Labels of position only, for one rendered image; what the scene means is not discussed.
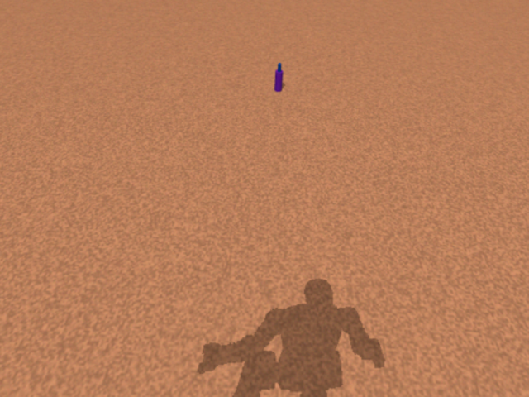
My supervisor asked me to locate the bottle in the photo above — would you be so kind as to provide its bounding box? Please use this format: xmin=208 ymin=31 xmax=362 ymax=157
xmin=274 ymin=63 xmax=283 ymax=92

